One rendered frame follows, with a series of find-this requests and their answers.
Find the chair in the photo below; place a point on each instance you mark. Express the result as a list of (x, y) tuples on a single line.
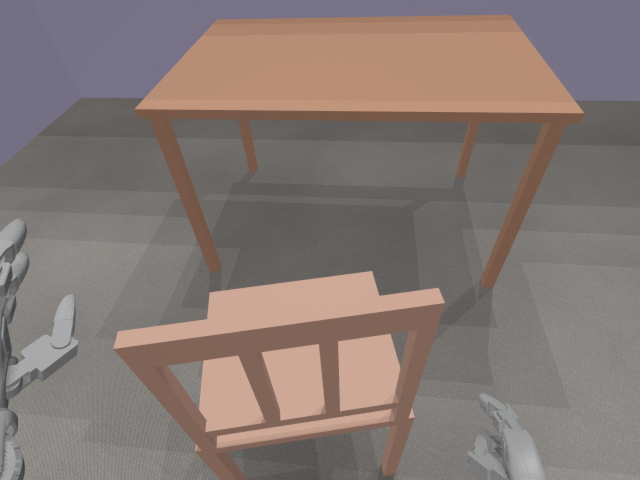
[(291, 361)]

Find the robot left hand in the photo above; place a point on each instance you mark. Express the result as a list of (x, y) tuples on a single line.
[(48, 353)]

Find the robot left forearm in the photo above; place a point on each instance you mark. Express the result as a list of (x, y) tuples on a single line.
[(12, 466)]

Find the robot right hand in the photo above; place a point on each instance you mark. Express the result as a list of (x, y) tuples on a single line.
[(515, 454)]

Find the table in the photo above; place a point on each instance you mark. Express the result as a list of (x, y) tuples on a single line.
[(462, 68)]

